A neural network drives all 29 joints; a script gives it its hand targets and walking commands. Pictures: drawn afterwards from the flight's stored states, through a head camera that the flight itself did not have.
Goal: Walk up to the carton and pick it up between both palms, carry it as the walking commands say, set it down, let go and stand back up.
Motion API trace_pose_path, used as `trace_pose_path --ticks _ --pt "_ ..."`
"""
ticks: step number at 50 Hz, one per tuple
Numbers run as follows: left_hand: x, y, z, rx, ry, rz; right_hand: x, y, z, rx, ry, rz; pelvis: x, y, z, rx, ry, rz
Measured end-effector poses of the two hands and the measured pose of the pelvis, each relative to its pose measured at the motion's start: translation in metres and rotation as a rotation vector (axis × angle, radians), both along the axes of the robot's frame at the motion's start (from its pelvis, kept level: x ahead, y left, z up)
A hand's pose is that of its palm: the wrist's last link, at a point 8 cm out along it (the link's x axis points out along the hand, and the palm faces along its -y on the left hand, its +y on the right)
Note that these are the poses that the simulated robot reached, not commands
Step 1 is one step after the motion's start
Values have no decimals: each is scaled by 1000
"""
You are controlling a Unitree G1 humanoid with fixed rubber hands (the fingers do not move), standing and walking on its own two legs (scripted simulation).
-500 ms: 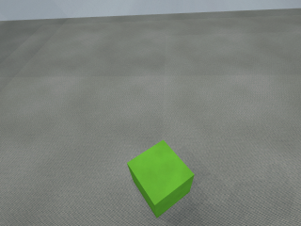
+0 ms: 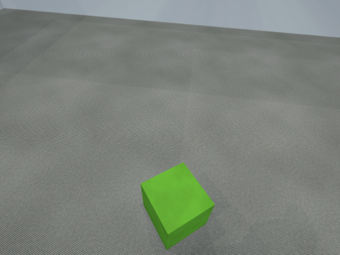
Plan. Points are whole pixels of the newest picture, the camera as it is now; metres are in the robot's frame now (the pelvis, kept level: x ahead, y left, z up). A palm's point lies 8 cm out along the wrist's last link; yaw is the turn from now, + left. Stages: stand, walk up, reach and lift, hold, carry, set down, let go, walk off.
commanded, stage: walk up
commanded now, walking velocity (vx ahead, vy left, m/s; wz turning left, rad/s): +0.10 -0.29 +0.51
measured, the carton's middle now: (175, 205) +0.51 -0.02 -0.64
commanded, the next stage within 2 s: none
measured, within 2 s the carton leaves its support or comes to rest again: neither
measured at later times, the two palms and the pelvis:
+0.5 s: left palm out of the picture +0.06 +0.07 -0.12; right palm (321, 246) +0.20 -0.41 -0.16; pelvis +0.10 -0.17 -0.01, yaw +18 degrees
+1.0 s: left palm out of the picture +0.13 -0.08 -0.13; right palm (333, 196) +0.36 -0.53 -0.17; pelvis +0.18 -0.33 -0.02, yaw +26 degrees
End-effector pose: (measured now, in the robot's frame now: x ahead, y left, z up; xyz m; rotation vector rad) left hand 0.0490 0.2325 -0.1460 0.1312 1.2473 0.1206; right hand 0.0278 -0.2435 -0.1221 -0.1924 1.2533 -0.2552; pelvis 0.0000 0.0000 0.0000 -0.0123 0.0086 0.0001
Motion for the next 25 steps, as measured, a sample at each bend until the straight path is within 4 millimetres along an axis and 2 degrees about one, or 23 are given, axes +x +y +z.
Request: trace_pose_path --ticks 3,6,9,11,13,15,20,25 --pt "0 -3 5 20 -7 27 -14 -19 3 -18 86 -4 6 -15 3 -14 13 40" --pt "-1 -13 7 39 15 42 -16 -41 3 -21 142 2 14 -36 3 -16 22 70" --pt "3 -34 9 54 34 57 -10 -66 -4 -10 184 13 25 -61 0 -6 33 101" --pt "7 -49 10 72 42 71 1 -85 -13 4 204 31 35 -80 -5 7 39 118" --pt "10 -65 8 101 41 97 19 -106 -30 19 215 67 46 -100 -15 22 44 145" --pt "7 -84 15 111 40 152 43 -122 -37 29 224 127 54 -115 -15 13 43 195" --pt "-3 -125 28 122 83 247 118 -147 -39 49 153 208 80 -147 -7 41 30 265" --pt "9 -163 26 117 85 309 177 -163 -39 62 108 272 104 -174 -6 70 29 312"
